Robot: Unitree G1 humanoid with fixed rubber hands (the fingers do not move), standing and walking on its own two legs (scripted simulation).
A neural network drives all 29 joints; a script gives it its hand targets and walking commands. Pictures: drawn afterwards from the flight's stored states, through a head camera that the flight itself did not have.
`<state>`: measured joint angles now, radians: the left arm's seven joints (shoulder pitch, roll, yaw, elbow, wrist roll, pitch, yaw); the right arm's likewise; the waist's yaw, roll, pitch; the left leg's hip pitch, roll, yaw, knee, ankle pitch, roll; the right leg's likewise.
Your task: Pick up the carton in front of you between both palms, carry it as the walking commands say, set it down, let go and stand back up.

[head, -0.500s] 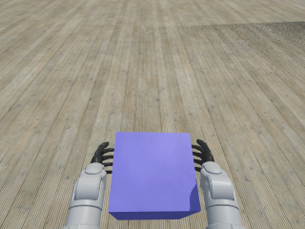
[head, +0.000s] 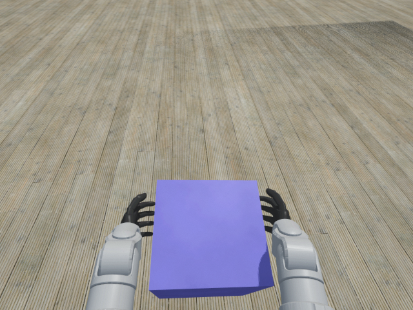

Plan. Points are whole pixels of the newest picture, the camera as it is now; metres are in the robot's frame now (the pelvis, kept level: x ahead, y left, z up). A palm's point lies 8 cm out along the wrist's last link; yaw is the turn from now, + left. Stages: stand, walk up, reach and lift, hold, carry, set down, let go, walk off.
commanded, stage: hold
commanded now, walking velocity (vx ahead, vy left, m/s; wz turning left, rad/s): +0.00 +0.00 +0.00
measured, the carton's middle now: (204, 243) +0.29 +0.01 -0.07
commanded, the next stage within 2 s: set down in 0.38 s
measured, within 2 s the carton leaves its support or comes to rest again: neither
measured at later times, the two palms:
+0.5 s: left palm (123, 219) +0.29 +0.17 +0.03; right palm (274, 229) +0.27 -0.13 +0.05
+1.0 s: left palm (141, 244) +0.33 +0.17 -0.15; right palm (253, 249) +0.32 -0.12 -0.13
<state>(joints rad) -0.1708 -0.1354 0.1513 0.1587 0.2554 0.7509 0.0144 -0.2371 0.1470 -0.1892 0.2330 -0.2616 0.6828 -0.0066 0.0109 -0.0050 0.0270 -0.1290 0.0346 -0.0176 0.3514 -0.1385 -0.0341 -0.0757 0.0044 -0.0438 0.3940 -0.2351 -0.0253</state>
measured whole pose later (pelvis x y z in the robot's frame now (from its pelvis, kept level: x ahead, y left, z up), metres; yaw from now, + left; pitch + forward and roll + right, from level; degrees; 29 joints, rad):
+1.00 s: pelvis -0.04 +0.03 -0.07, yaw -3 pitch +26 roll -1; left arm -0.52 -0.10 0.38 0.57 0.30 0.20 0.02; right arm -0.51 0.24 -0.42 0.50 -0.29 0.17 -0.10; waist 0.00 -0.02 -0.03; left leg -1.05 -0.03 -0.08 0.86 -0.26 -0.02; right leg -1.00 0.06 0.08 0.88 -0.33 0.02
